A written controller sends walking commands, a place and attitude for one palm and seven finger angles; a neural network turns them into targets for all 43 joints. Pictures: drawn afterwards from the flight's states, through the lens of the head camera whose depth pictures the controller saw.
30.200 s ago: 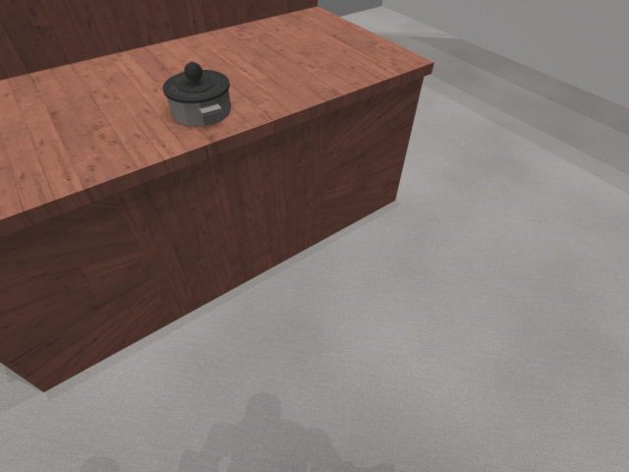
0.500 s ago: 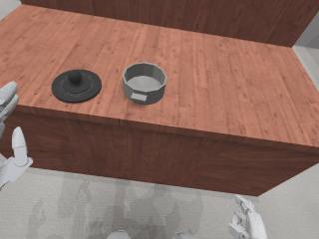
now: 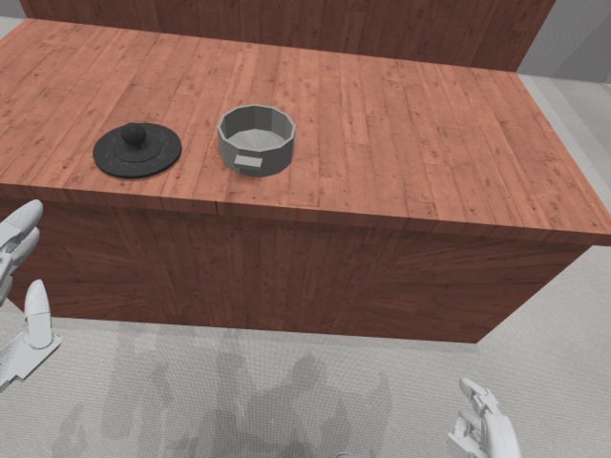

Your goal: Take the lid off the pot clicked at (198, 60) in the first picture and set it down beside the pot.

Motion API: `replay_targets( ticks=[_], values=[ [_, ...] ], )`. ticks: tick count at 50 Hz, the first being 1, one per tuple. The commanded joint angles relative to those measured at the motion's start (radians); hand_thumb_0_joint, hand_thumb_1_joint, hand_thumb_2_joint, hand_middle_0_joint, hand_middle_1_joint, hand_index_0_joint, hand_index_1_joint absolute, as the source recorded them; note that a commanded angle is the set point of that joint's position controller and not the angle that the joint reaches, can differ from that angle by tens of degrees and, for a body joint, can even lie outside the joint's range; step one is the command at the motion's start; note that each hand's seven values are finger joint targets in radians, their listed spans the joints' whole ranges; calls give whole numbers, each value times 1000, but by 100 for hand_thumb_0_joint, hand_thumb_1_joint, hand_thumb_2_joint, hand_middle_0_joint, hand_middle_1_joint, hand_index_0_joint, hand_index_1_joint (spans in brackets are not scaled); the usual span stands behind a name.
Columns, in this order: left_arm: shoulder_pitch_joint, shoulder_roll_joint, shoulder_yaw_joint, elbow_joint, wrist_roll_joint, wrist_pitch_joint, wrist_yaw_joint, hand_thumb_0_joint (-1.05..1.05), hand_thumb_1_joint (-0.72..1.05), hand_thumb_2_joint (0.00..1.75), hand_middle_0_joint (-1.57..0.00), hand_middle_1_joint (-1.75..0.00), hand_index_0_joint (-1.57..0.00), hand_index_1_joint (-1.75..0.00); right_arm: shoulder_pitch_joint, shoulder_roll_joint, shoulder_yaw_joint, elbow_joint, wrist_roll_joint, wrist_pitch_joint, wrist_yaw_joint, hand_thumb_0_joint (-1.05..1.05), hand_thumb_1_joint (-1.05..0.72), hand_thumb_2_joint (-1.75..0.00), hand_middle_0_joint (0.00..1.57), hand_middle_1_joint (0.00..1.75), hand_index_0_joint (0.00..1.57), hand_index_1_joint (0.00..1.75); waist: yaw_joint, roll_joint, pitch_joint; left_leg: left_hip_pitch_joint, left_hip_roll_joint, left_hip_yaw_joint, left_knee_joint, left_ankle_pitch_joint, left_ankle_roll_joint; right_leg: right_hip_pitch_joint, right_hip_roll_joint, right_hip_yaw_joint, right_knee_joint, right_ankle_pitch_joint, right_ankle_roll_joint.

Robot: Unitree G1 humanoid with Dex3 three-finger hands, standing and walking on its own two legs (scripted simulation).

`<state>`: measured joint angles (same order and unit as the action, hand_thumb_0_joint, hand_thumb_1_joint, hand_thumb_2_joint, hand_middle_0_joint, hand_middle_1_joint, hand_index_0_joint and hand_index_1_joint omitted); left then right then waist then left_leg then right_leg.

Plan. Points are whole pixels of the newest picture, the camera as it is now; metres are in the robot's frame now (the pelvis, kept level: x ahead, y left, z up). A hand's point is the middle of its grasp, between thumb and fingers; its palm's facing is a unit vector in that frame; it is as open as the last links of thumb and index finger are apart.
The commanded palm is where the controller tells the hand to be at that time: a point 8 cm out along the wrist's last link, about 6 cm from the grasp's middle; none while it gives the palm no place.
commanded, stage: stop stepping back and stand still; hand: left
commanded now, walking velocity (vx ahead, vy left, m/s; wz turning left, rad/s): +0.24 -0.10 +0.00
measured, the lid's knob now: (133, 134) +0.70 +0.36 -0.03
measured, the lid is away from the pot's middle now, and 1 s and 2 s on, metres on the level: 0.25 0.25 0.25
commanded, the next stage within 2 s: let the arm hang, fingers relaxed in 1.34 s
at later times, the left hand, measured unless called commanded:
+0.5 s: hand out of the picture +0.15 +0.25 +0.17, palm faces +0.37 -0.83 -0.43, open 7.4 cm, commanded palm +0.09 +0.29 +0.19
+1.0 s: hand out of the picture +0.02 +0.19 -0.17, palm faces +0.13 -0.97 -0.18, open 6.9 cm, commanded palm none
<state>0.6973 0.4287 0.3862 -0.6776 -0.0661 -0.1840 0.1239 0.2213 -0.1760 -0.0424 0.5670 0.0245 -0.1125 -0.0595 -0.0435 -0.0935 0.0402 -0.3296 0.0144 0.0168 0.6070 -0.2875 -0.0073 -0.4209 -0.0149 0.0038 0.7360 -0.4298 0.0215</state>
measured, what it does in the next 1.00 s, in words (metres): steps on the spot: right foot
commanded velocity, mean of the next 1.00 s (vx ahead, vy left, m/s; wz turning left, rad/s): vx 0.05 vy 0.00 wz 0.00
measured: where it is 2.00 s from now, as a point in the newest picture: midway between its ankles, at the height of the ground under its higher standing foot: outside the picture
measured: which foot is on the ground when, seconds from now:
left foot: down 0.00-1.00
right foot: down 0.00-0.30, up 0.32-0.40, down 0.42-1.00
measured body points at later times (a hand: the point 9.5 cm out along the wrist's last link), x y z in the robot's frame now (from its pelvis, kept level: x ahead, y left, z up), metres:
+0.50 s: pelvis -0.03 +0.00 +0.01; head -0.03 +0.02 +0.46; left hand +0.13 +0.29 +0.19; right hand +0.13 -0.22 -0.07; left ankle -0.01 +0.11 -0.72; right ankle -0.01 -0.10 -0.73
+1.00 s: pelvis +0.00 +0.00 +0.01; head +0.04 +0.03 +0.45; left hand +0.02 +0.24 -0.15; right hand +0.05 -0.23 -0.13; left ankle -0.02 +0.11 -0.73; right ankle -0.02 -0.09 -0.73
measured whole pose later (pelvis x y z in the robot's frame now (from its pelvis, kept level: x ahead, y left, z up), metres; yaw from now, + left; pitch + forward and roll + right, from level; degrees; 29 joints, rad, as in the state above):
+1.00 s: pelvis +0.00 +0.00 +0.01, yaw +6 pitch +0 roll -2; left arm 0.28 0.18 0.03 0.94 0.01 0.02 0.04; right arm 0.27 -0.17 -0.04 0.97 0.00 0.02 -0.02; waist -0.01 -0.02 0.07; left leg -0.26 -0.01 -0.04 0.60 -0.33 0.02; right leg -0.19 0.08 -0.01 0.51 -0.32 -0.05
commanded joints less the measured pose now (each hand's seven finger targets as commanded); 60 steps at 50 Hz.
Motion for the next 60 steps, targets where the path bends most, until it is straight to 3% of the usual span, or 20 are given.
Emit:
replay_targets(
  ticks=[1, 3, 4, 6, 8, 11, 15, 19, 24, 30, 31, 32, 34, 38, 40, 43, 45, 47, 52, 60],
  values=[
    [5, 140, 128, -283, 13, -79, 39, 0, 90, 90, -20, -30, -20, -30, -62, -142, -23, -142, 3, -92, 10, 0, -90, -90, 20, 30, 20, 30, 34, 281, -112, 3, 183, -144, -199, 113, 100, 214, 24, -11, -180, 81, 6],
    [-33, 121, 107, -149, 18, -82, 34, 0, 90, 90, -20, -30, -20, -30, -62, -152, -24, -135, 6, -80, 8, 0, -90, -90, 20, 30, 20, 30, 18, 119, -76, -86, 83, -80, -133, -159, 58, 292, -8, 35, -343, 140, -10],
    [-75, 119, 105, -90, 17, -84, 28, 0, 90, 90, -20, -30, -20, -30, -71, -155, -27, -134, 2, -75, 3, 0, -90, -90, 20, 30, 20, 30, 13, 24, -44, -81, 18, -46, -66, -259, 40, 186, -59, 135, -425, -89, -38],
    [-81, 111, 82, -16, 19, -80, 20, 0, 90, 90, -20, -30, -20, -30, -59, -150, -36, -112, -6, -57, -3, 0, -90, -90, 20, 30, 20, 30, 5, -75, 4, 16, -33, -14, 158, -174, 30, -52, -177, 333, -555, -375, -120],
    [-102, 99, 64, -7, 19, -76, 22, 0, 90, 90, -20, -30, -20, -30, -52, -137, -25, -93, -8, -40, 2, 0, -90, -90, 20, 30, 20, 30, -7, -105, -41, 54, -25, -12, 172, -116, 46, -40, -197, 292, -518, -280, -132],
    [-137, 95, 50, -42, 26, -79, 27, 0, 90, 90, -20, -30, -20, -30, -94, -145, -4, -114, -12, -44, -9, 0, -90, -90, 20, 30, 20, 30, 4, -1, 6, 59, 24, -72, -138, -218, 78, -16, -95, 145, -399, -241, -80],
    [-148, 134, 81, -169, 45, -77, 27, 0, 90, 90, -20, -30, -20, -30, -134, -144, 6, -150, -9, -54, -13, 0, -90, -90, 20, 30, 20, 30, 35, 359, 14, -254, 211, -333, -491, -591, 148, 250, 66, -28, 15, 25, -4],
    [-97, 104, 52, -131, 46, -62, 28, 0, 90, 90, -20, -30, -20, -30, -88, -139, 10, -119, -10, -81, 2, 0, -90, -90, 20, 30, 20, 30, 41, 204, 9, -122, 133, -203, -320, -300, 110, 283, 49, -20, -273, 87, -17],
    [-125, 106, 58, -80, 34, -82, 27, 0, 90, 90, -20, -30, -20, -30, -62, -140, -14, -86, -21, -72, 1, 0, -90, -90, 20, 30, 20, 30, 20, 8, -43, 23, -5, -55, -5, -73, 52, 166, -148, 294, -510, -44, -108],
    [-104, 94, 54, -103, 27, -92, 26, 0, 90, 90, -20, -30, -20, -30, -110, -145, 0, -111, -14, -50, -7, 0, -90, -90, 20, 30, 20, 30, 31, 177, -50, 117, 69, -130, -233, 150, 66, 241, -28, 69, -343, 296, -48],
    [-256, -85, -288, 751, 139, 77, -97, 0, 90, 90, -20, -30, -20, -30, -81, -298, -66, 159, -21, -76, 82, 0, -90, -90, 20, 30, 20, 30, -15, 195, -16, -23, 96, -206, -100, 459, 71, 125, -54, -43, -103, 449, -57],
    [-242, -92, -258, 794, 114, 145, -108, 0, 90, 90, -20, -30, -20, -30, -24, -243, -61, 144, -16, -9, 79, 0, -90, -90, 20, 30, 20, 30, 13, 149, -87, 47, 126, -191, -123, 509, 81, 125, -30, -45, -71, 283, -48],
    [-306, -127, -287, 866, 105, 169, -110, 0, 90, 90, -20, -30, -20, -30, -10, -221, -41, 115, -41, 32, 67, 0, -90, -90, 20, 30, 20, 30, 11, 116, -110, 31, 204, -355, -185, 376, 166, 50, 7, -9, 53, -25, -46],
    [-420, -118, -309, 1113, 88, 172, -100, 0, 90, 90, -20, -30, -20, -30, -7, -222, -31, 155, -58, 57, 44, 0, -90, -90, 20, 30, 20, 30, 45, 101, -139, 196, 210, -344, -151, 795, 214, 43, 18, 55, 27, 13, -30],
    [-398, -95, -316, 1256, 83, 176, -96, 0, 90, 90, -20, -30, -20, -30, -47, -193, -19, 182, -43, 70, 38, 0, -90, -90, 20, 30, 20, 30, 79, 155, -141, 124, 131, -232, -124, 699, 139, 239, 3, 75, -171, 219, -33],
    [-424, -30, -322, 1413, 82, 166, -90, 0, 90, 90, -20, -30, -20, -30, -25, -115, -10, 236, -26, 91, 38, 0, -90, -90, 20, 30, 20, 30, 50, -23, -72, -18, -47, -48, 20, 103, 23, 325, -185, 333, -385, 520, -120],
    [-453, -44, -332, 1477, 79, 160, -83, 0, 90, 90, -20, -30, -20, -30, 5, -114, -16, 285, -26, 102, 35, 0, -90, -90, 20, 30, 20, 30, 35, -16, -47, -16, -28, -45, 67, -59, 20, 326, -209, 325, -409, 622, -168],
    [-454, -99, -321, 1523, 80, 158, -81, 0, 90, 90, -20, -30, -20, -30, 51, -85, -19, 328, -31, 105, 32, 0, -90, -90, 20, 30, 20, 30, 17, 109, -55, 40, 2, -52, 18, -12, 26, 295, -190, 269, -397, 556, -188],
    [-401, -159, -351, 1637, 68, 172, -89, 0, 90, 90, -20, -30, -20, -30, 112, -80, -5, 408, -31, 97, 15, 0, -90, -90, 20, 30, 20, 30, 36, 217, -60, 169, 111, -171, -182, 320, 96, 245, -27, 74, -315, 365, -81],
    [-355, -193, -370, 1741, 69, 174, -77, 0, 90, 90, -20, -30, -20, -30, 156, -43, 1, 475, -22, 98, 4, 0, -90, -90, 20, 30, 20, 30, 40, 105, -19, 164, 89, -122, -180, 321, 83, 281, -43, 74, -345, 412, -79]
  ],
)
